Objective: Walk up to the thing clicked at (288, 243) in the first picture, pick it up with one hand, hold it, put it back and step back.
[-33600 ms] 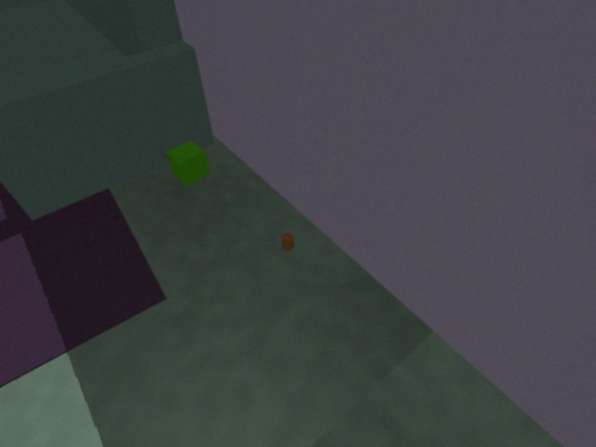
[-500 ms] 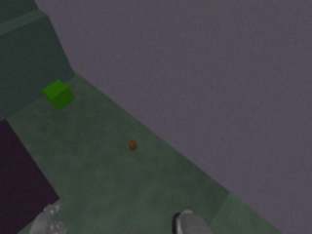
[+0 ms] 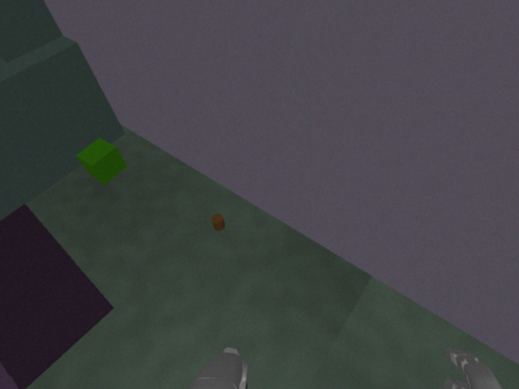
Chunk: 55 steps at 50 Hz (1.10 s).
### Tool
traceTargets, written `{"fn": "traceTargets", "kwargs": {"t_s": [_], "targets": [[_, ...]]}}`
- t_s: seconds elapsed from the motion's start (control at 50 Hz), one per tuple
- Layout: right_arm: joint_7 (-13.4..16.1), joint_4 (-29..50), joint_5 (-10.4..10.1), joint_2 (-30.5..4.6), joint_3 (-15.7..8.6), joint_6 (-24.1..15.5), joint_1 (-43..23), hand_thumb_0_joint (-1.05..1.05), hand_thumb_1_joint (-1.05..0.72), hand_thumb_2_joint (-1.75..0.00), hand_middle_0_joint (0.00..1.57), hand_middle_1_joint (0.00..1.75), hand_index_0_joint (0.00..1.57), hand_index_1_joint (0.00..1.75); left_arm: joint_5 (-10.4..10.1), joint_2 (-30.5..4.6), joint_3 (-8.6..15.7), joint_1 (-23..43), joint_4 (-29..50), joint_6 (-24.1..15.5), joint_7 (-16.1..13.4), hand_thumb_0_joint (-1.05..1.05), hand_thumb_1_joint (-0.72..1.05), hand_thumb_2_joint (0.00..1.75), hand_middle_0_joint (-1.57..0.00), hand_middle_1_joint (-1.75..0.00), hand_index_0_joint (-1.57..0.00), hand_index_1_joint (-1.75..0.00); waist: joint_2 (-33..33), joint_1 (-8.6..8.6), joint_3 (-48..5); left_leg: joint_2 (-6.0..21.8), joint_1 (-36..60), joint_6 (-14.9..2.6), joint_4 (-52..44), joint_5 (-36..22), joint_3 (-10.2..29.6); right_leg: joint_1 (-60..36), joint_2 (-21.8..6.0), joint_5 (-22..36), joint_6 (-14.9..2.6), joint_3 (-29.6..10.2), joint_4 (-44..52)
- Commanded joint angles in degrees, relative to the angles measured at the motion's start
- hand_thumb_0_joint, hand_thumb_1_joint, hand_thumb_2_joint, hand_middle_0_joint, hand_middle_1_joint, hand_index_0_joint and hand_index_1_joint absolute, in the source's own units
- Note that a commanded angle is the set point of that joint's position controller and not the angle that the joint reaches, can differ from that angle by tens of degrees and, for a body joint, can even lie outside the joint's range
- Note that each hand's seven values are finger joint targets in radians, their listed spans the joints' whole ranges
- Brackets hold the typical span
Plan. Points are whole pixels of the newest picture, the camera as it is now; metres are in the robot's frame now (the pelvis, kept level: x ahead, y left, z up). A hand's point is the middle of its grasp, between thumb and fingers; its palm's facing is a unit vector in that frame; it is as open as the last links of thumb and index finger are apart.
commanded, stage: step back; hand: left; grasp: from above
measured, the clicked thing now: (218, 222) +0.82 +0.27 -0.72
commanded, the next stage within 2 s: stand in 1.52 s
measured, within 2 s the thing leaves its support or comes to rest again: neither
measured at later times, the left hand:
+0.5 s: hand out of the picture -0.08 +0.25 -0.14, palm faces +0.06 -0.94 -0.34, open 7.4 cm
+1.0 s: hand out of the picture -0.20 +0.26 -0.13, palm faces +0.09 -0.90 -0.43, open 7.4 cm
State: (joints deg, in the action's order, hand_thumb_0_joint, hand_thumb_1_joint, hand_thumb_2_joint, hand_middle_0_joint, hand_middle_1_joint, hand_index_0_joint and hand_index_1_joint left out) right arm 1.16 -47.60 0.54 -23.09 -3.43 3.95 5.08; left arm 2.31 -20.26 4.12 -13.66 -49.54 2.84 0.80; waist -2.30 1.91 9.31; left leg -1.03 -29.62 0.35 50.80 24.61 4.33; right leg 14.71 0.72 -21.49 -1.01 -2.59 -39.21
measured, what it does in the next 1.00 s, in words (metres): walks backwards: left foot, then right foot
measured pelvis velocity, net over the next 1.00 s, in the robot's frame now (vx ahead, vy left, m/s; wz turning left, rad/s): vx -0.21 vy -0.03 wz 0.09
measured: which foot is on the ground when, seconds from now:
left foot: up 0.00-0.24, down 0.26-0.66, up 0.68-0.96, down 0.98-1.00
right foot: down 0.00-0.30, up 0.32-0.60, down 0.62-1.00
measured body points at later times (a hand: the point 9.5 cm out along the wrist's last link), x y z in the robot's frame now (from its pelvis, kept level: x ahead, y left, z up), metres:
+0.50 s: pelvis -0.17 -0.02 +0.01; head -0.12 +0.01 +0.46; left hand -0.08 +0.30 -0.12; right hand -0.06 -0.32 -0.09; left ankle -0.12 +0.10 -0.72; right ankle -0.21 -0.17 -0.63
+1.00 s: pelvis -0.21 -0.03 +0.01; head -0.19 -0.04 +0.45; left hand -0.21 +0.30 -0.10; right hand -0.14 -0.34 -0.13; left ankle -0.20 +0.09 -0.72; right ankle -0.25 -0.16 -0.72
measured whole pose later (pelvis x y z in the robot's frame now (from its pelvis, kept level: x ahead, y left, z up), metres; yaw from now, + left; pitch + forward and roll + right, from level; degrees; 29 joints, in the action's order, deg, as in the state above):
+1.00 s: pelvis -0.21 -0.03 +0.01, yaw +5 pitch -2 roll +1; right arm -1.9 -56.7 2.0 -21.2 -3.5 0.3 14.7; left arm 1.9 -23.2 4.5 -15.7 -53.7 -1.1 0.4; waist -0.2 1.7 5.0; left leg -1.2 -14.9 -0.1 32.4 15.1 -0.3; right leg 9.7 -3.1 -23.4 0.2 1.6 -35.3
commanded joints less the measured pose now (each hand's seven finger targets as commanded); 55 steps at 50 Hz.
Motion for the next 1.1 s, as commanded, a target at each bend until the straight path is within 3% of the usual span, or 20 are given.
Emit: {"fn": "traceTargets", "kwargs": {"t_s": [0.0, 0.16, 0.24, 0.28, 0.3, 0.38, 0.52, 0.58, 0.62, 0.64, 0.66, 0.68, 0.74, 0.84, 0.9, 0.96, 0.98, 1.0, 1.04, 1.08], "targets": [[0.7, 2.3, -0.6, -10.3, -2.9, -1.9, 4.4, 0.0, -0.9, -0.9, 0.2, 0.3, 0.2, 0.3, 0.2, -15.8, 4.7, 10.2, 8.0, -1.9, -1.9, 0.0, 0.9, 0.9, -0.2, -0.3, -0.2, -0.3, 10.8, -3.5, -4.0, -6.6, 3.9, -0.48, 19.3, 1.4, 5.1, 11.2, -13.1, 13.9, -9.86, -10.6, 18.3], [1.3, 3.4, 0.5, -7.5, -1.3, -3.9, 5.2, 0.0, -0.9, -0.9, 0.2, 0.3, 0.2, 0.3, 0.3, -13.9, 4.5, 1.5, 8.9, -0.8, -3.1, 0.0, 0.9, 0.9, -0.2, -0.3, -0.2, -0.3, 15.4, 1.82, -12.1, -1.7, 0.8, 1.06, -5.5, 6.7, -1.4, -15.4, -15.1, 36.2, -11.1, -10.1, 8.5], [0.9, -0.1, 1.0, -9.2, -2.8, -4.0, 12.8, 0.0, -0.9, -0.9, 0.2, 0.3, 0.2, 0.3, -1.0, -13.5, 3.4, 6.7, 10.9, 0.6, -2.4, 0.0, 0.9, 0.9, -0.2, -0.3, -0.2, -0.3, 9.2, -1.98, -15.2, 0.6, 17.7, -1.97, -28.9, -16.3, -1.8, -4.8, -11.3, 24.4, -5.29, -6.8, 0.8], [0.6, 1.6, 2.0, -17.6, -4.4, -3.6, 7.9, 0.0, -0.9, -0.9, 0.2, 0.3, 0.2, 0.3, -1.7, -10.4, 2.6, 6.1, 11.3, 0.6, -2.4, 0.0, 0.9, 0.9, -0.2, -0.3, -0.2, -0.3, -9.5, -0.44, -12.8, 19.8, 22.4, -11.74, -30.8, -29.7, 22.1, 14.9, 3.1, -11.1, -0.46, 1.7, -15.7], [0.4, 3.0, 1.9, -21.1, -4.7, -3.5, 6.9, 0.0, -0.9, -0.9, 0.2, 0.3, 0.2, 0.3, -1.2, -13.1, 3.7, 8.8, 11.0, 0.7, -3.2, 0.0, 0.9, 0.9, -0.2, -0.3, -0.2, -0.3, -10.7, -4.15, -11.5, 25.4, 10.1, -18.28, -31.7, -28.7, 27.3, 9.9, 2.9, -18.3, 0.51, -5.3, -25.9], [1.2, 4.1, 2.5, -12.9, -2.6, -4.0, -1.0, 0.0, -0.9, -0.9, 0.2, 0.3, 0.2, 0.3, -2.0, -12.9, 3.9, 4.7, 6.8, 1.4, -2.3, 0.0, 0.9, 0.9, -0.2, -0.3, -0.2, -0.3, -3.3, 0.88, -6.4, 13.8, 7.9, -11.22, -30.1, -26.2, 9.0, 11.8, 6.0, -5.4, -0.25, -10.3, -38.4], [-0.7, 2.1, 2.1, -11.9, -3.4, -4.1, 5.0, 0.0, -0.9, -0.9, 0.2, 0.3, 0.2, 0.3, -0.9, -12.3, 2.4, 2.5, 4.1, -2.8, -1.0, 0.0, 0.9, 0.9, -0.2, -0.3, -0.2, -0.3, -9.9, -4.9, -13.3, 13.2, 27.4, -12.77, -30.0, 3.6, 8.2, 9.2, 0.2, -10.2, 3.07, 0.1, -1.1], [-1.3, 1.5, 2.4, -14.3, -4.2, -2.4, 3.9, 0.0, -0.9, -0.9, 0.2, 0.3, 0.2, 0.3, -0.5, -11.8, 3.1, -3.8, -1.8, -4.2, -1.1, 0.0, 0.9, 0.9, -0.2, -0.3, -0.2, -0.3, -10.2, -2.13, -12.1, 11.5, 16.2, -10.43, -26.8, 6.0, 4.2, -6.3, 1.7, -3.7, -0.45, 4.5, 19.7], [-1.3, 2.5, 1.6, -8.1, -2.2, -2.2, 3.3, 0.0, -0.9, -0.9, 0.2, 0.3, 0.2, 0.3, 0.5, -15.1, 4.3, -6.4, -3.8, -5.0, -1.5, 0.0, 0.9, 0.9, -0.2, -0.3, -0.2, -0.3, 4.3, -0.66, -9.5, 4.7, -0.2, -4.13, -9.8, 6.0, -2.2, -14.3, -5.4, -8.0, -4.19, -12.7, 23.3], [-1.2, 4.1, 1.6, -6.0, -1.4, -2.7, 0.4, 0.0, -0.9, -0.9, 0.2, 0.3, 0.2, 0.3, 1.2, -18.6, 5.1, -3.7, -1.6, -5.1, -1.7, 0.0, 0.9, 0.9, -0.2, -0.3, -0.2, -0.3, 10.7, 1.26, -5.5, -1.1, -8.8, -0.55, -4.6, 7.0, -1.9, -7.7, -16.6, -23.7, -8.07, -28.8, 27.4], [-0.5, 3.3, 1.6, -10.1, -3.0, -3.0, -2.9, 0.0, -0.9, -0.9, 0.2, 0.3, 0.2, 0.3, 1.4, -22.9, 5.5, 0.5, -0.3, -4.7, -1.9, 0.0, 0.9, 0.9, -0.2, -0.3, -0.2, -0.3, 10.9, 2.79, 0.1, 1.5, -1.0, 0.14, -0.6, 6.6, 5.8, 10.9, -23.8, -32.7, -13.58, -35.2, 30.3], [-0.8, 2.0, 1.1, -12.1, -3.7, -3.2, -0.8, 0.0, -0.9, -0.9, 0.2, 0.3, 0.2, 0.3, 1.0, -21.3, 5.1, 6.2, 0.7, -5.1, -1.9, 0.0, 0.9, 0.9, -0.2, -0.3, -0.2, -0.3, 10.1, -0.57, 3.7, 3.7, 4.1, -0.01, 3.2, 2.6, 6.8, 16.4, -23.1, -32.1, -13.09, -31.2, 30.0], [-1.6, -0.9, 0.6, -8.6, -2.3, -4.1, 3.5, 0.0, -0.9, -0.9, 0.2, 0.3, 0.2, 0.3, 0.0, -15.1, 3.7, 4.5, -0.5, -6.0, -1.9, 0.0, 0.9, 0.9, -0.2, -0.3, -0.2, -0.3, 8.5, -2.26, 0.0, -0.6, 0.5, 0.26, -0.5, -4.9, 3.6, 0.3, -11.4, -2.5, -7.07, -12.0, 24.1], [-2.4, -0.9, 1.5, -9.8, -2.5, -5.0, 2.5, 0.0, -0.9, -0.9, 0.2, 0.3, 0.2, 0.3, 0.3, -17.9, 4.8, -0.2, -0.8, -5.9, -1.1, 0.0, 0.9, 0.9, -0.2, -0.3, -0.2, -0.3, 14.7, 1.58, -0.3, 1.3, 1.4, 0.9, -8.8, -1.2, -1.4, -3.8, -13.8, -11.5, -8.43, -12.3, 24.5], [-2.5, -1.4, 1.4, -9.2, -2.7, -6.1, 3.0, 0.0, -0.9, -0.9, 0.2, 0.3, 0.2, 0.3, -0.3, -17.8, 4.4, -2.2, -0.7, -5.3, -0.9, 0.0, 0.9, 0.9, -0.2, -0.3, -0.2, -0.3, 13.9, 1.87, -3.4, 1.0, 6.2, 0.15, -16.2, 0.1, -4.9, -6.8, -15.1, 4.8, -9.43, -10.8, 19.4], [-1.7, -4.6, 1.3, -9.4, -3.8, -7.5, 11.3, 0.0, -0.9, -0.9, 0.2, 0.3, 0.2, 0.3, -1.1, -13.9, 2.4, -0.5, 0.4, -4.8, -1.0, 0.0, 0.9, 0.9, -0.2, -0.3, -0.2, -0.3, 5.8, -2.89, -11.8, 0.5, 25.4, -2.72, -30.2, -14.0, -3.6, -5.0, -9.7, 28.1, -4.76, -1.1, -0.8], [-1.3, -5.2, 1.9, -12.8, -5.1, -7.9, 15.8, 0.0, -0.9, -0.9, 0.2, 0.3, 0.2, 0.3, -1.6, -10.8, 1.7, -1.1, 1.6, -5.0, -1.1, 0.0, 0.9, 0.9, -0.2, -0.3, -0.2, -0.3, -3.5, -4.47, -16.1, 9.0, 34.9, -5.94, -31.8, -15.9, 9.4, 4.1, -4.3, 20.1, -2.26, 2.2, -14.1], [-1.1, -4.5, 2.0, -17.5, -6.0, -7.9, 16.0, 0.0, -0.9, -0.9, 0.2, 0.3, 0.2, 0.3, -1.9, -9.2, 1.4, 1.2, 2.4, -4.8, -1.0, 0.0, 0.9, 0.9, -0.2, -0.3, -0.2, -0.3, -9.5, -4.51, -13.0, 19.9, 37.5, -12.26, -33.6, -13.3, 26.7, 19.5, 1.9, -7.7, -0.96, 4.9, -17.6], [-1.3, -4.1, 0.7, -16.2, -5.7, -7.3, 13.7, 0.0, -0.9, -0.9, 0.2, 0.3, 0.2, 0.3, -1.3, -15.0, 2.3, 3.3, 1.1, -4.4, -1.6, 0.0, 0.9, 0.9, -0.2, -0.3, -0.2, -0.3, -2.4, -3.92, -6.9, 21.8, 24.5, -16.96, -34.1, -8.2, 24.9, 16.1, -2.5, -11.8, -2.14, -3.4, -22.4], [-1.1, -2.1, 0.8, -12.3, -4.2, -7.5, 9.2, 0.0, -0.9, -0.9, 0.2, 0.3, 0.2, 0.3, -1.5, -14.0, 2.5, 0.5, 0.0, -4.4, -0.9, 0.0, 0.9, 0.9, -0.2, -0.3, -0.2, -0.3, -2.0, -1.38, -4.4, 16.1, 22.3, -12.3, -34.4, -7.3, 15.3, 16.1, -3.6, -6.2, -1.99, -3.6, -19.8]]}}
